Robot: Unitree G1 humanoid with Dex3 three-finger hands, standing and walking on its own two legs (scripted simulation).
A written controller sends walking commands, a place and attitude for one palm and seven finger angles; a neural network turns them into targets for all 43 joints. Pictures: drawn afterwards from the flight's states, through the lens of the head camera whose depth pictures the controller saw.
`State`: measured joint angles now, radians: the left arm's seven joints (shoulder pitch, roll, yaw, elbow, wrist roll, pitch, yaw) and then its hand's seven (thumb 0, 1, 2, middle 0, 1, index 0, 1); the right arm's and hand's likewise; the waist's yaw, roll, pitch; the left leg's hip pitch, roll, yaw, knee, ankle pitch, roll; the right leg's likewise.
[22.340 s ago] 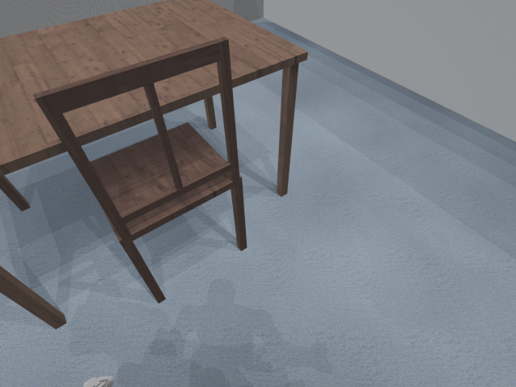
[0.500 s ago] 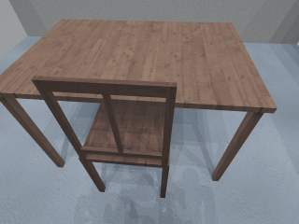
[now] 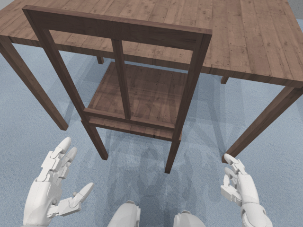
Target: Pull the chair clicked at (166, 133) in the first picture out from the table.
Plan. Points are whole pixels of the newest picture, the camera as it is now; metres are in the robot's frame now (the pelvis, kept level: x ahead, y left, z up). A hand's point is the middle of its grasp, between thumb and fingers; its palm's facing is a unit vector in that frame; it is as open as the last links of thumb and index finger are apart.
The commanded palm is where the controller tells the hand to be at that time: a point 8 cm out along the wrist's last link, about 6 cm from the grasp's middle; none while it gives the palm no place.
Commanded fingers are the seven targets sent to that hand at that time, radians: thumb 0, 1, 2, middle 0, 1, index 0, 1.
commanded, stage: raise the hand toward the chair's back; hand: left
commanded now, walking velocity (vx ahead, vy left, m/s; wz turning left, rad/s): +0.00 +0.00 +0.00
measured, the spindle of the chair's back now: (123, 87) +0.49 +0.15 +0.04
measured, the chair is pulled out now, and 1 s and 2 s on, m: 0.00 0.00 0.00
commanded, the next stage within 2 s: aim the fingers beside a spindle in 1.48 s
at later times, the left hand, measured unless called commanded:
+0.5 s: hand (84, 177) +0.22 +0.19 +0.04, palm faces -0.14 -0.99 -0.04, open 15.2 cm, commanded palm +0.20 +0.25 +0.05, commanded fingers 0.00 -0.43 0.33 -0.07 -0.09 -0.07 -0.09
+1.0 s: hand (66, 153) +0.26 +0.23 +0.07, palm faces -0.04 -1.00 -0.08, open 16.9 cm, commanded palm +0.24 +0.28 +0.06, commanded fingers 0.00 -0.50 0.30 -0.06 -0.08 -0.06 -0.08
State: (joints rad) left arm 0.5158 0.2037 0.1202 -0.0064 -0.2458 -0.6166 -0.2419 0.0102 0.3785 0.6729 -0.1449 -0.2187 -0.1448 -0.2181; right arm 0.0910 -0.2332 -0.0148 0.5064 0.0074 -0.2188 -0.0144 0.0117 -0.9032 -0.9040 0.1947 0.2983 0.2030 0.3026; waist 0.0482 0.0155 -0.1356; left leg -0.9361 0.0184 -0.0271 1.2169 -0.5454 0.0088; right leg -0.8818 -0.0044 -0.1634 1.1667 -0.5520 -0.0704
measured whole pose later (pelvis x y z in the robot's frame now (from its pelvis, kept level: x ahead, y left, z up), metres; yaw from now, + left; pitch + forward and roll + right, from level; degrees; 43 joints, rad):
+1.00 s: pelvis +0.01 +0.03 +0.02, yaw -1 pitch +15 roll -3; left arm 0.28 0.28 0.23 0.10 -0.28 -0.40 -0.31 -0.02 -0.49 0.30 -0.06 -0.08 -0.06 -0.08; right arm 0.24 -0.24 0.02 0.54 0.04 -0.20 -0.05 0.01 -0.90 -0.90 0.20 0.30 0.21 0.30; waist -0.02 0.03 -0.13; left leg -0.84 0.00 0.01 1.08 -0.50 0.05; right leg -0.79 -0.01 -0.12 1.02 -0.49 -0.02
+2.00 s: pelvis +0.01 +0.02 +0.02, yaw -2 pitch +17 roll -2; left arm 0.15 0.26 0.19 0.23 -0.26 -0.41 -0.30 -0.02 -0.50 0.30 -0.06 -0.08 -0.06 -0.08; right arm 0.25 -0.26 0.02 0.55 0.03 -0.19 -0.03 0.01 -0.90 -0.90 0.20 0.30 0.21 0.30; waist -0.05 0.03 -0.14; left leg -0.89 0.01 0.02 1.11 -0.50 0.05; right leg -0.85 -0.01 -0.11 1.06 -0.49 -0.03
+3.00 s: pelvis +0.00 +0.02 -0.01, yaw -2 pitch +21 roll -1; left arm -0.15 0.19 0.09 0.45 -0.16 -0.45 -0.15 -0.02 -0.50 0.30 -0.06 -0.08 -0.06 -0.08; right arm 0.22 -0.25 0.01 0.56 0.02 -0.07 0.01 0.01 -0.90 -0.90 0.20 0.30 0.21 0.30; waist -0.06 0.03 -0.16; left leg -1.08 0.01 0.03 1.25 -0.54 0.04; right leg -1.06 -0.01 -0.10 1.23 -0.54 -0.04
